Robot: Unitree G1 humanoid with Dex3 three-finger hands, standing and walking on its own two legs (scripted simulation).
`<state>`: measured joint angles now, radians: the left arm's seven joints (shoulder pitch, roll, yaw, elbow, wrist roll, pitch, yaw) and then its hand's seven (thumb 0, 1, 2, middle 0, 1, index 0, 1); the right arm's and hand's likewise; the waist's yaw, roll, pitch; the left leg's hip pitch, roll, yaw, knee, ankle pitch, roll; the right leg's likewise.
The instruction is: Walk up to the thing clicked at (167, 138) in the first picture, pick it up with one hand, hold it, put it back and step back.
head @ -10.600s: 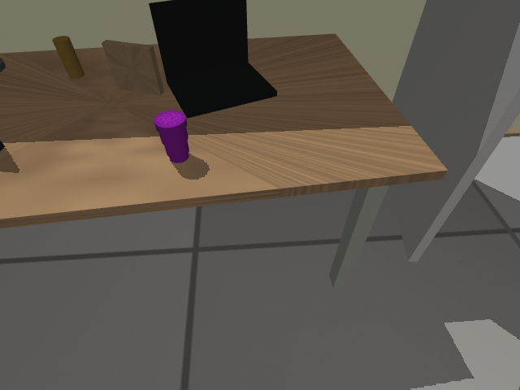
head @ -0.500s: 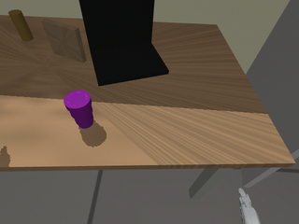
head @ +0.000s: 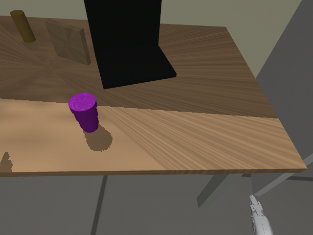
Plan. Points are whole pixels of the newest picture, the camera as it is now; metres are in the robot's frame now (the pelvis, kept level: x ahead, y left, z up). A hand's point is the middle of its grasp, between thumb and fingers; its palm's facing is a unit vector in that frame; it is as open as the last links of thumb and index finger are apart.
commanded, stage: approach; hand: left
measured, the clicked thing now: (86, 114) +0.47 +0.20 +0.02
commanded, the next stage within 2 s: close in in 0.28 s
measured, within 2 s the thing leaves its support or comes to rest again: neither
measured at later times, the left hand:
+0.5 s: hand (56, 123) +0.43 +0.27 +0.03, palm faces +0.13 -0.99 +0.06, open 17.4 cm
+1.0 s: hand (75, 122) +0.43 +0.22 +0.03, palm faces +0.18 -0.98 +0.00, open 17.2 cm
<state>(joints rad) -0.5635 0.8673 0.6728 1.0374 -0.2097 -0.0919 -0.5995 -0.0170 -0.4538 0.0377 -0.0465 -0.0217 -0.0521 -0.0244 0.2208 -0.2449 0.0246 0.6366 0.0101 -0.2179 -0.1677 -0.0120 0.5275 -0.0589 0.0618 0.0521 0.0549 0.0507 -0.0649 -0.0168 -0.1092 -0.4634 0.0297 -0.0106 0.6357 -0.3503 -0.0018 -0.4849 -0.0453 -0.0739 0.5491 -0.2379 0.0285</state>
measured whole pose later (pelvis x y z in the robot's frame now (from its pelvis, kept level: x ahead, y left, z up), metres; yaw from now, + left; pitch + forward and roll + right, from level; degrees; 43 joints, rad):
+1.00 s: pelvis -0.02 -0.01 -0.04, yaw -1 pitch +16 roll -1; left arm -0.62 0.45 0.42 0.90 -0.16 -0.29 -0.16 -0.02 -0.47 0.00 -0.06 -0.01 -0.08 0.00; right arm 0.37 -0.24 -0.03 0.20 -0.01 -0.08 -0.02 -0.01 0.53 -0.05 0.06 0.05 0.05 0.05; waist -0.11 -0.01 -0.12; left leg -0.77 0.05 -0.01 0.96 -0.48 -0.02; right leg -0.82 -0.04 -0.06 0.91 -0.37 0.01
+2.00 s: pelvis -0.02 -0.01 -0.05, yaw -2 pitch +19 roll -2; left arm -0.74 0.46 0.41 0.98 -0.11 -0.31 -0.09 0.01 -0.31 0.78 -0.94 -0.93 -0.80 -0.87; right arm 0.37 -0.23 -0.02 0.16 -0.02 -0.03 0.01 -0.01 0.52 -0.05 0.06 0.05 0.05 0.05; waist -0.14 0.00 -0.13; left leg -0.82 0.05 0.00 0.99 -0.49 -0.01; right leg -0.87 -0.03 -0.04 0.92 -0.37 0.02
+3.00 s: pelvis -0.01 -0.01 -0.02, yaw -2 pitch +13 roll -1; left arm -0.74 0.45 0.36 0.90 -0.13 -0.14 -0.07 0.01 -0.47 1.05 -0.87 -1.16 -0.71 -1.13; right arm 0.31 -0.23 -0.04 0.33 0.03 -0.03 -0.05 -0.01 0.53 -0.06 0.06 0.05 0.05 0.05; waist -0.10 0.01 -0.10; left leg -0.61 0.05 0.01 0.82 -0.44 -0.02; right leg -0.66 -0.03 -0.04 0.77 -0.33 0.02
